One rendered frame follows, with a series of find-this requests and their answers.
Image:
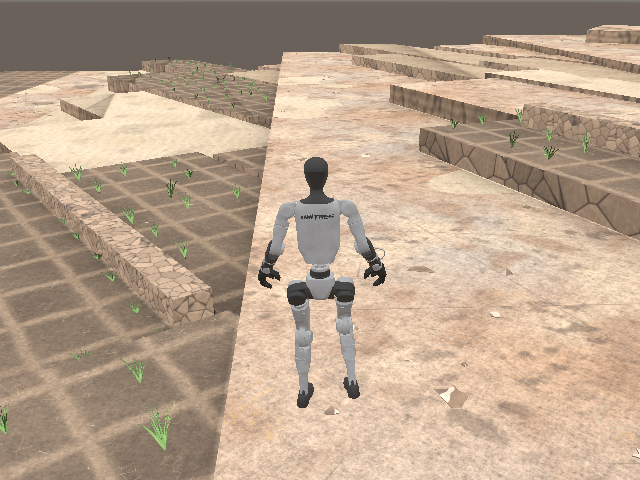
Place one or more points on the left robot hand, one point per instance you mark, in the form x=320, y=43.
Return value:
x=262, y=277

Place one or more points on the robot left thigh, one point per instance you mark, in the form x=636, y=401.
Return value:
x=297, y=298

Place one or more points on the right robot hand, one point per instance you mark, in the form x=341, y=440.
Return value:
x=381, y=273

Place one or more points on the left robot foot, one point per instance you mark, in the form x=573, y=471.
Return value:
x=303, y=400

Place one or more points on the right robot upper arm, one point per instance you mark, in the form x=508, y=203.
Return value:
x=349, y=209

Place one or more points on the left robot upper arm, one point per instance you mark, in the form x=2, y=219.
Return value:
x=286, y=211

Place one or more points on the left robot forearm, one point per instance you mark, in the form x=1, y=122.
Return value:
x=268, y=261

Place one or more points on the right robot forearm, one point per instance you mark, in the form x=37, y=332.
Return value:
x=372, y=258

